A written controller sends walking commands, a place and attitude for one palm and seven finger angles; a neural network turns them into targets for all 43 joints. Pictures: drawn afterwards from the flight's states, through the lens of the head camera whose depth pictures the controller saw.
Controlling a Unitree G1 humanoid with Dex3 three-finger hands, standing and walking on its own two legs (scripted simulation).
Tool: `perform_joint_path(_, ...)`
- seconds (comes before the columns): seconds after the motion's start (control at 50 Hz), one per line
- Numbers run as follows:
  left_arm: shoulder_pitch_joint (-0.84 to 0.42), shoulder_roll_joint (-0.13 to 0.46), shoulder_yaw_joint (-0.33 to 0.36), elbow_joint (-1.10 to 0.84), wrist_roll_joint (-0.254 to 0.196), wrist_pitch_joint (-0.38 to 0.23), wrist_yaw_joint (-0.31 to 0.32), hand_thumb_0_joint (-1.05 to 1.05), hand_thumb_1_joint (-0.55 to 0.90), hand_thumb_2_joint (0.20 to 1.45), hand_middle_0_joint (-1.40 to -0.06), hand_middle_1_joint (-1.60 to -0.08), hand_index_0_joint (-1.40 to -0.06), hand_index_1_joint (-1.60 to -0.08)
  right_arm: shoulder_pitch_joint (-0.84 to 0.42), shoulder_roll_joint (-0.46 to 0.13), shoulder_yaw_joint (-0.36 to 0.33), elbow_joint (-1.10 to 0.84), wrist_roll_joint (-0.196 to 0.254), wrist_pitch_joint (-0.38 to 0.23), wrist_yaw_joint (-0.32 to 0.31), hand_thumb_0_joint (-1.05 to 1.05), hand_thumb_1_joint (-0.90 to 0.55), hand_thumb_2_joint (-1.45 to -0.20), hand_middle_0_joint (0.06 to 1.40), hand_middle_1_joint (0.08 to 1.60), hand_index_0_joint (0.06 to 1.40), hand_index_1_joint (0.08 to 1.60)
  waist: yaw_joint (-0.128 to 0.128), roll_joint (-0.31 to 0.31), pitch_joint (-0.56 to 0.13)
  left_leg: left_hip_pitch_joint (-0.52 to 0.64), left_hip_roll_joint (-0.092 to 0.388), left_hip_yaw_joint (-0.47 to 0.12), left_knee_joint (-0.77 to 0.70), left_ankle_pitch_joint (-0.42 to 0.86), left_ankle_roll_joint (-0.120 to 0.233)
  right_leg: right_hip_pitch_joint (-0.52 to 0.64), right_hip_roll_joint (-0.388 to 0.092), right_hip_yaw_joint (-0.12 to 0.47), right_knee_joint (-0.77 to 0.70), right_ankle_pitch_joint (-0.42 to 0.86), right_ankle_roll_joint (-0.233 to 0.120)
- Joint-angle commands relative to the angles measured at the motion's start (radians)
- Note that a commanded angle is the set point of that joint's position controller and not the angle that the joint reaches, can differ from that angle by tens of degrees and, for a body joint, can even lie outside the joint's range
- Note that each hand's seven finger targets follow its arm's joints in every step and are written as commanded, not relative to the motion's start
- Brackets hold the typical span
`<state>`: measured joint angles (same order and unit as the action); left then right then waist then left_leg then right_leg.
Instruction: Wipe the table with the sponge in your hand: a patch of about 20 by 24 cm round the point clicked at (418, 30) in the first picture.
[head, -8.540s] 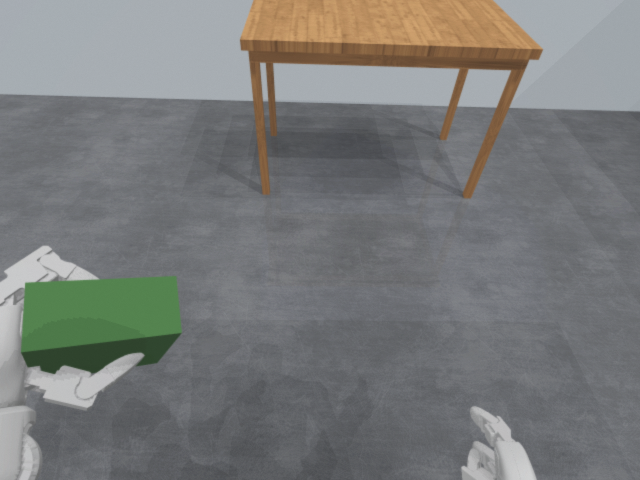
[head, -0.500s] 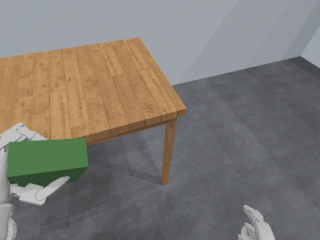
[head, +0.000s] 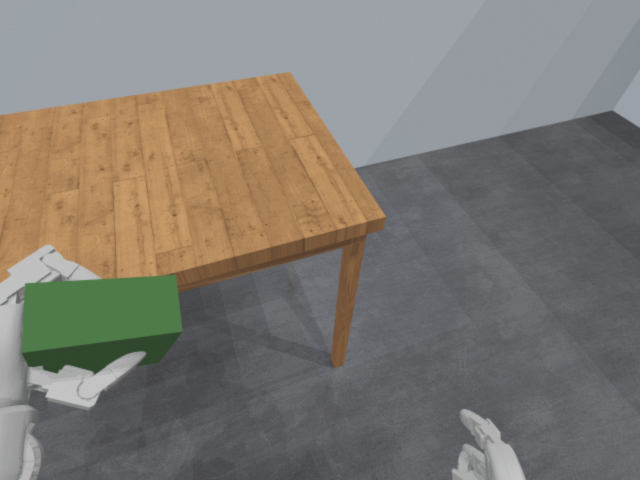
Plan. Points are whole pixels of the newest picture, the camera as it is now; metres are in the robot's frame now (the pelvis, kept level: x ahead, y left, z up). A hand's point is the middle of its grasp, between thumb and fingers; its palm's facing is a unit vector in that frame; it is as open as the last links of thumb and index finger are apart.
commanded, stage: come to a stop and stand still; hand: left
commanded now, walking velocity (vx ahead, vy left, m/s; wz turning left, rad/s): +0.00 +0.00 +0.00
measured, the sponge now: (125, 328) +0.23 +0.21 +0.14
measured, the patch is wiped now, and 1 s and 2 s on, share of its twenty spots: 0.00 0.00 0.00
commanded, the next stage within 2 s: look again from close up in 0.20 s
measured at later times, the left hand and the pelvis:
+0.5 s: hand (52, 296) +0.24 +0.27 +0.17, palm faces +0.42 -0.84 -0.35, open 9.4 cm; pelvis +0.00 +0.01 +0.00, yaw -1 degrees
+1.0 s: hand (67, 275) +0.27 +0.28 +0.15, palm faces +0.38 -0.86 -0.34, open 9.4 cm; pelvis +0.06 +0.04 -0.01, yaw +1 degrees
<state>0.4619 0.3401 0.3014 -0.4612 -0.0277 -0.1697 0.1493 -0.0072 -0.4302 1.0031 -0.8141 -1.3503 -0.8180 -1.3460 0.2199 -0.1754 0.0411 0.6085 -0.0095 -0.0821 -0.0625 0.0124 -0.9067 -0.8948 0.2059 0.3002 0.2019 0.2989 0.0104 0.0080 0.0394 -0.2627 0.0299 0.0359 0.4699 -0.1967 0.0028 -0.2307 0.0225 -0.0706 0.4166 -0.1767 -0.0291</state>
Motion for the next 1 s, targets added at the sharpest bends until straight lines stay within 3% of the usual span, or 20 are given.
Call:
perform_joint_path(0.0, -0.042, 0.174, 0.128, -0.220, -0.011, -0.063, 0.027, 0.000, 0.100, 1.300, -1.200, -1.600, -1.200, -1.600, -0.087, -0.133, -0.057, -0.155, 0.007, -0.049, -0.014, 0.000, -0.900, -0.900, 0.200, 0.300, 0.200, 0.300, 0.001, 0.047, -0.158, -0.027, 0.062, -0.081, -0.094, 0.049, -0.003, 0.128, -0.080, 0.102, -0.048, 0.075, 0.022)
perform_joint_path(0.14, -0.063, 0.165, 0.118, -0.228, -0.013, -0.064, 0.023, 0.000, 0.100, 1.300, -1.200, -1.600, -1.200, -1.600, -0.094, -0.138, -0.060, -0.163, 0.009, -0.041, -0.018, 0.000, -0.900, -0.900, 0.200, 0.300, 0.200, 0.300, -0.002, 0.079, -0.143, -0.031, 0.064, -0.083, -0.112, 0.070, -0.007, 0.122, -0.067, 0.086, -0.044, 0.075, 0.027)
perform_joint_path(0.26, -0.064, 0.164, 0.111, -0.198, -0.013, -0.061, 0.023, 0.000, 0.100, 1.300, -1.200, -1.600, -1.200, -1.600, -0.096, -0.138, -0.061, -0.163, 0.011, -0.039, -0.020, 0.000, -0.900, -0.900, 0.200, 0.300, 0.200, 0.300, -0.001, 0.049, -0.116, -0.032, 0.060, -0.078, -0.112, 0.027, -0.004, 0.100, -0.071, 0.101, -0.069, 0.048, 0.028)
perform_joint_path(0.28, -1.106, 1.002, 0.725, -0.445, 0.138, -0.159, 0.008, 0.000, 0.100, 1.300, -1.200, -1.600, -1.200, -1.600, 0.037, -0.176, -0.097, -0.158, -0.023, -0.089, -0.012, 0.000, -0.900, -0.900, 0.200, 0.300, 0.200, 0.300, 0.029, -0.147, 0.036, -0.125, 0.048, -0.020, 0.071, 0.044, 0.029, -0.052, -0.128, 0.191, -0.197, 0.144, 0.122)
perform_joint_path(0.3, -0.542, 0.396, 0.323, 0.135, 0.042, -0.112, -0.038, 0.000, 0.100, 1.300, -1.200, -1.600, -1.200, -1.600, -0.036, -0.054, -0.049, -0.097, 0.004, -0.083, -0.004, 0.000, -0.900, -0.900, 0.200, 0.300, 0.200, 0.300, 0.011, -0.170, -0.189, 0.004, -0.060, -0.019, 0.070, 0.043, 0.028, 0.026, -0.190, 0.180, -0.119, 0.111, -0.001)
perform_joint_path(0.32, -0.273, 0.307, 0.272, 0.075, 0.000, -0.118, -0.034, 0.000, 0.100, 1.300, -1.200, -1.600, -1.200, -1.600, -0.062, -0.108, -0.082, -0.168, 0.014, -0.100, -0.003, 0.000, -0.900, -0.900, 0.200, 0.300, 0.200, 0.300, 0.061, -0.111, -0.101, 0.006, -0.023, -0.028, 0.068, 0.038, 0.011, 0.026, -0.185, 0.267, -0.162, 0.172, 0.024)
perform_joint_path(0.34, -0.222, 0.132, 0.140, 0.134, -0.015, -0.121, -0.042, 0.000, 0.100, 1.300, -1.200, -1.600, -1.200, -1.600, -0.059, -0.121, -0.089, -0.192, 0.030, -0.118, 0.020, 0.000, -0.900, -0.900, 0.200, 0.300, 0.200, 0.300, 0.040, 0.007, -0.159, 0.036, -0.019, -0.017, 0.014, 0.047, -0.001, 0.106, -0.206, 0.259, -0.112, 0.184, -0.016)
perform_joint_path(0.36, -0.221, 0.166, 0.127, 0.000, -0.026, -0.139, -0.044, 0.000, 0.100, 1.300, -1.200, -1.600, -1.200, -1.600, -0.053, -0.141, -0.090, -0.181, 0.026, -0.118, 0.027, 0.000, -0.900, -0.900, 0.200, 0.300, 0.200, 0.300, 0.037, 0.099, -0.188, 0.073, -0.014, -0.031, -0.034, 0.056, 0.007, 0.115, -0.177, 0.211, -0.079, 0.141, -0.012)
perform_joint_path(0.4, -0.118, 0.146, 0.083, -0.106, -0.031, -0.145, -0.046, 0.000, 0.100, 1.300, -1.200, -1.600, -1.200, -1.600, -0.069, -0.146, -0.087, -0.178, 0.021, -0.124, 0.041, 0.000, -0.900, -0.900, 0.200, 0.300, 0.200, 0.300, 0.043, 0.103, -0.193, 0.071, 0.012, -0.051, -0.070, 0.059, 0.021, 0.111, -0.130, 0.160, -0.069, 0.034, 0.018)
perform_joint_path(0.44, -0.055, 0.116, 0.048, -0.160, -0.032, -0.135, -0.047, 0.000, 0.100, 1.300, -1.200, -1.600, -1.200, -1.600, -0.093, -0.139, -0.077, -0.190, 0.024, -0.133, 0.050, 0.000, -0.900, -0.900, 0.200, 0.300, 0.200, 0.300, 0.038, 0.071, -0.160, 0.046, 0.041, -0.090, -0.119, 0.006, 0.029, 0.092, -0.093, 0.129, -0.059, -0.046, 0.018)
perform_joint_path(0.52, -0.095, 0.233, 0.181, -0.176, -0.017, -0.129, -0.026, 0.000, 0.100, 1.300, -1.200, -1.600, -1.200, -1.600, -0.095, -0.150, -0.072, -0.200, 0.013, -0.131, 0.031, 0.000, -0.900, -0.900, 0.200, 0.300, 0.200, 0.300, 0.032, -0.071, -0.106, -0.046, 0.037, -0.114, -0.160, -0.126, 0.026, 0.088, -0.066, 0.105, -0.086, -0.136, 0.024)
perform_joint_path(0.54, -0.152, 0.289, 0.237, -0.212, -0.013, -0.132, -0.020, 0.000, 0.100, 1.300, -1.200, -1.600, -1.200, -1.600, -0.104, -0.157, -0.072, -0.202, 0.011, -0.126, 0.024, 0.000, -0.900, -0.900, 0.200, 0.300, 0.200, 0.300, 0.026, -0.020, -0.099, -0.050, 0.029, -0.116, -0.171, -0.125, 0.020, 0.084, -0.060, 0.102, -0.077, -0.148, 0.020)
perform_joint_path(0.64, -0.266, 0.241, 0.203, -0.237, -0.014, -0.145, -0.028, 0.000, 0.100, 1.300, -1.200, -1.600, -1.200, -1.600, -0.103, -0.139, -0.060, -0.199, 0.003, -0.135, 0.016, 0.000, -0.900, -0.900, 0.200, 0.300, 0.200, 0.300, 0.020, 0.150, -0.105, -0.027, 0.047, -0.125, -0.209, -0.091, 0.020, 0.126, -0.037, 0.071, -0.016, -0.024, 0.016)
perform_joint_path(0.74, -0.201, 0.118, 0.077, -0.194, -0.006, -0.133, -0.041, 0.000, 0.100, 1.300, -1.200, -1.600, -1.200, -1.600, -0.089, -0.152, -0.071, -0.186, -0.005, -0.148, 0.037, 0.000, -0.900, -0.900, 0.200, 0.300, 0.200, 0.300, 0.012, 0.129, -0.139, 0.006, 0.035, -0.117, -0.161, -0.157, 0.038, 0.113, -0.036, 0.045, 0.004, -0.061, 0.001)
perform_joint_path(0.78, -0.174, 0.128, 0.081, -0.181, -0.002, -0.120, -0.038, 0.000, 0.100, 1.300, -1.200, -1.600, -1.200, -1.600, -0.089, -0.156, -0.071, -0.182, -0.005, -0.137, 0.040, 0.000, -0.900, -0.900, 0.200, 0.300, 0.200, 0.300, 0.010, 0.106, -0.118, -0.006, 0.042, -0.138, -0.152, -0.179, 0.043, 0.086, -0.033, 0.037, 0.020, -0.086, 0.000)
perform_joint_path(0.82, -0.148, 0.141, 0.102, -0.146, -0.001, -0.110, -0.034, 0.000, 0.100, 1.300, -1.200, -1.600, -1.200, -1.600, -0.084, -0.154, -0.071, -0.181, -0.005, -0.122, 0.039, 0.000, -0.900, -0.900, 0.200, 0.300, 0.200, 0.300, 0.012, 0.043, -0.101, -0.052, 0.029, -0.129, -0.113, -0.185, 0.051, 0.095, -0.048, 0.055, 0.011, -0.099, -0.008)
perform_joint_path(0.88, -0.157, 0.173, 0.144, -0.135, -0.006, -0.104, -0.030, 0.000, 0.100, 1.300, -1.200, -1.600, -1.200, -1.600, -0.083, -0.150, -0.070, -0.185, -0.001, -0.099, 0.032, 0.000, -0.900, -0.900, 0.200, 0.300, 0.200, 0.300, 0.004, -0.010, -0.093, -0.056, 0.005, -0.097, -0.025, -0.096, 0.046, 0.082, -0.079, 0.095, 0.019, -0.076, -0.029)
perform_joint_path(0.92, -0.180, 0.194, 0.165, -0.152, -0.011, -0.108, -0.030, 0.000, 0.100, 1.300, -1.200, -1.600, -1.200, -1.600, -0.086, -0.149, -0.071, -0.189, 0.003, -0.090, 0.028, 0.000, -0.900, -0.900, 0.200, 0.300, 0.200, 0.300, 0.001, -0.016, -0.093, -0.055, -0.010, -0.077, 0.034, -0.059, 0.045, 0.074, -0.104, 0.135, 0.027, -0.059, -0.046)
perform_joint_path(0.94, -0.211, 0.219, 0.186, -0.198, -0.014, -0.112, -0.028, 0.000, 0.100, 1.300, -1.200, -1.600, -1.200, -1.600, -0.097, -0.151, -0.072, -0.193, 0.006, -0.087, 0.026, 0.000, -0.900, -0.900, 0.200, 0.300, 0.200, 0.300, -0.005, 0.023, -0.096, -0.033, -0.013, -0.063, 0.049, -0.008, 0.039, 0.066, -0.111, 0.137, 0.056, -0.009, -0.052)
perform_joint_path(0.98, -0.208, 0.206, 0.176, -0.217, -0.018, -0.117, -0.028, 0.000, 0.100, 1.300, -1.200, -1.600, -1.200, -1.600, -0.092, -0.149, -0.071, -0.199, 0.008, -0.083, 0.027, 0.000, -0.900, -0.900, 0.200, 0.300, 0.200, 0.300, -0.005, 0.069, -0.123, 0.001, 0.006, -0.092, 0.049, 0.096, 0.046, 0.072, -0.091, 0.091, 0.146, 0.090, -0.042)
